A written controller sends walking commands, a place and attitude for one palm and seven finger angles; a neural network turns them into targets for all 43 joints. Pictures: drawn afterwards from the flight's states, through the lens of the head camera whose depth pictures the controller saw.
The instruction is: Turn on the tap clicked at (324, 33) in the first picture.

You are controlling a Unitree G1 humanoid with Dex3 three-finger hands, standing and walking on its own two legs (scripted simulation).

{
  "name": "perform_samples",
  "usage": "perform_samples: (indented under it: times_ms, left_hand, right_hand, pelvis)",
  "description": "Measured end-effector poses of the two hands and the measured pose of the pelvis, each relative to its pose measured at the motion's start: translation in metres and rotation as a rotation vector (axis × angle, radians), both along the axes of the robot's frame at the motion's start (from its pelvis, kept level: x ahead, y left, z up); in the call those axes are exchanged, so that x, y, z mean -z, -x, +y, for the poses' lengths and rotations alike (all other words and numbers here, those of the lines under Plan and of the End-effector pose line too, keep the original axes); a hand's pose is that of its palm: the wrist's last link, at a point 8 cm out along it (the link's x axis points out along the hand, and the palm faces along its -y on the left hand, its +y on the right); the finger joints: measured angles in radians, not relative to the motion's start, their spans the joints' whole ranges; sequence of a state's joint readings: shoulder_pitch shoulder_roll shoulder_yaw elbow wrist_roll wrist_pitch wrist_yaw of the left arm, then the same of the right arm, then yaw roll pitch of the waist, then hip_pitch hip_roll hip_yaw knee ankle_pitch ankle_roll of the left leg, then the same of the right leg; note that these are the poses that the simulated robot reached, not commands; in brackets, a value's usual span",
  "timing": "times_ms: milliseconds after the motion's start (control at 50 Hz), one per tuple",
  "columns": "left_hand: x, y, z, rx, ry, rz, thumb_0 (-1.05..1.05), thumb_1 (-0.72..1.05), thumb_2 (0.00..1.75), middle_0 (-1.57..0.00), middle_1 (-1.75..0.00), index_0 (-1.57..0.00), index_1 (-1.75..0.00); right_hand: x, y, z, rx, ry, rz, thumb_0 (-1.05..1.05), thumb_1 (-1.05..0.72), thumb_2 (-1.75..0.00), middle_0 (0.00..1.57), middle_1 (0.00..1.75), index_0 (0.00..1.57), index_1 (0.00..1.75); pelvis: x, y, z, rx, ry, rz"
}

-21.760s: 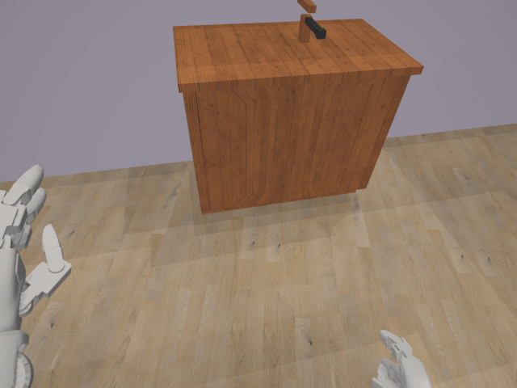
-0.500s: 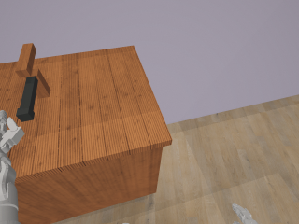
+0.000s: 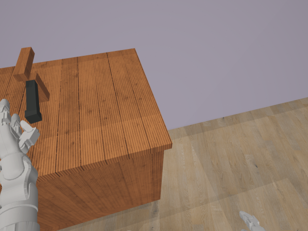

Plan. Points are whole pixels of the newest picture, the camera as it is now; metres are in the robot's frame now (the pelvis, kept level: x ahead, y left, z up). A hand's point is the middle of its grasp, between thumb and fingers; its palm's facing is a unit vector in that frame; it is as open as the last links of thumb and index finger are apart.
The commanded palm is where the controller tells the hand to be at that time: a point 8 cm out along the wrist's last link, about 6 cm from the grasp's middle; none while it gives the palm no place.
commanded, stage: push the lever round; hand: left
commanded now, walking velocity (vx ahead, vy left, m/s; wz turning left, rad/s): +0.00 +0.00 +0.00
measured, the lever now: (33, 115) +0.37 +0.34 +0.10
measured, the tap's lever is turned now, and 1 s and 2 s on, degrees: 9 35 60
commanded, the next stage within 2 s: none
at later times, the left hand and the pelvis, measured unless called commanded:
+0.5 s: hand (50, 125) +0.34 +0.29 +0.09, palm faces +0.68 -0.73 -0.05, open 7.6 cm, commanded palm +0.30 +0.31 +0.10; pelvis +0.00 +0.00 +0.00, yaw +1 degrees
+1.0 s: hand (68, 115) +0.38 +0.25 +0.09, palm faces +0.76 -0.64 -0.06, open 7.7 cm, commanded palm +0.33 +0.27 +0.10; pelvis +0.00 +0.00 +0.00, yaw +0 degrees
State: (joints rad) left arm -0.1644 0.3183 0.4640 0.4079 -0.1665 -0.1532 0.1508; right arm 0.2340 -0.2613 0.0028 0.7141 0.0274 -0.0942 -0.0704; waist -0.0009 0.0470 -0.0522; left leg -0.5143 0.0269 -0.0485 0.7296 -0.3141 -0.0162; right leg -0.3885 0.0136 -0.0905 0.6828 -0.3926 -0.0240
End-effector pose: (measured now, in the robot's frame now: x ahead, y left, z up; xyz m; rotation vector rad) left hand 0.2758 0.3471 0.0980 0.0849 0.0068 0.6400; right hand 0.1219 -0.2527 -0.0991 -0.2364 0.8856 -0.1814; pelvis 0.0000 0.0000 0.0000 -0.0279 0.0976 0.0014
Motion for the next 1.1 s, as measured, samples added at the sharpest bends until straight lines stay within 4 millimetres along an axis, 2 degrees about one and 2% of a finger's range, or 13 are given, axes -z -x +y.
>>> perform_samples:
  times_ms: [300, 640, 920, 1100]
  left_hand:
    - [0.002, -0.003, -0.011, -0.087, 0.014, -0.009, 0.03, 0.93, 0.92, -0.15, -0.15, -0.15, -0.15]
    - [0.002, -0.026, -0.049, -0.137, 0.027, -0.008, 0.02, 0.94, 0.93, -0.15, -0.15, -0.15, -0.15]
    - [0.001, -0.045, -0.071, -0.211, 0.036, 0.017, 0.02, 0.92, 0.92, -0.15, -0.15, -0.15, -0.15]
    - [0.000, -0.050, -0.077, -0.261, 0.046, 0.023, 0.02, 0.92, 0.92, -0.15, -0.15, -0.15, -0.15]
  right_hand:
    - [0.000, -0.006, 0.003, -0.016, -0.004, 0.004, 0.01, -0.90, -0.90, 0.21, 0.30, 0.20, 0.30]
    - [0.002, -0.008, 0.016, -0.027, -0.026, 0.010, 0.01, -0.91, -0.90, 0.21, 0.30, 0.20, 0.30]
    - [0.007, 0.001, 0.014, -0.016, -0.034, 0.065, 0.01, -0.91, -0.90, 0.21, 0.30, 0.20, 0.30]
    - [0.010, 0.009, 0.008, -0.002, -0.037, 0.097, 0.00, -0.91, -0.90, 0.20, 0.30, 0.20, 0.30]
  pelvis:
    - [0.001, 0.001, 0.000, -0.005, 0.001, -0.005]
    - [0.001, 0.003, 0.005, -0.009, 0.002, -0.005]
    - [0.002, 0.004, 0.003, -0.007, 0.000, 0.004]
    - [0.002, 0.002, 0.001, -0.006, 0.000, 0.007]
